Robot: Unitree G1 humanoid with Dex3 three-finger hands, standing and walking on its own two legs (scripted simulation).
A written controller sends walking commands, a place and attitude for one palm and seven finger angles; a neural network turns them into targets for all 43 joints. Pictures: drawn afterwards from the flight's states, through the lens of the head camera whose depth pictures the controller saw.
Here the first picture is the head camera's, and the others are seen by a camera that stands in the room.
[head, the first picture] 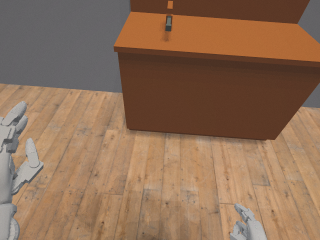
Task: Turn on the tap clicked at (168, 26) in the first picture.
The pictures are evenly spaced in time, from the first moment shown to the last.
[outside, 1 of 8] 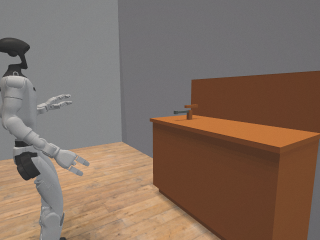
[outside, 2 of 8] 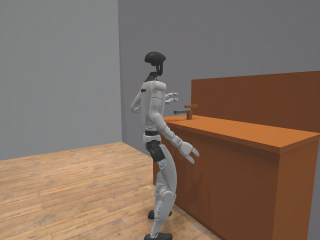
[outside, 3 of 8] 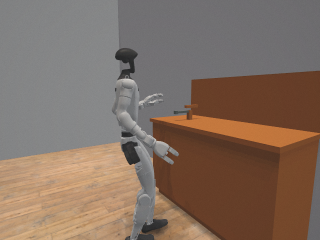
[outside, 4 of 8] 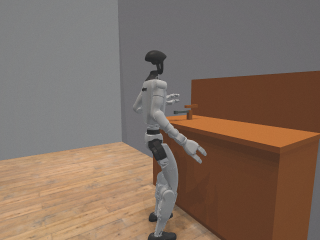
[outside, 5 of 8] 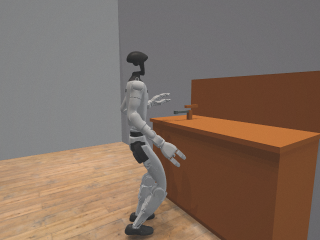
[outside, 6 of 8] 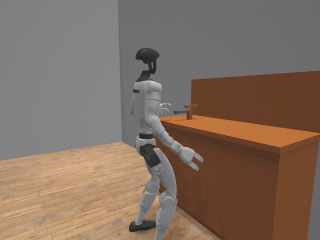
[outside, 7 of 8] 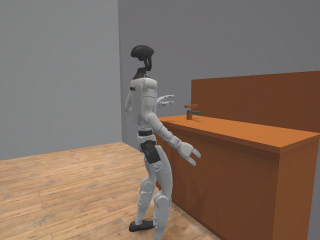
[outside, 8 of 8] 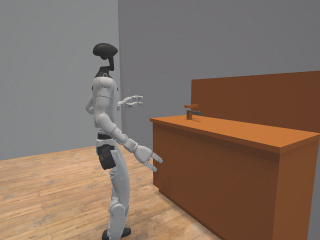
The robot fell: no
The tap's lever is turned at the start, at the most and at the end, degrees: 0 75 75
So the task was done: yes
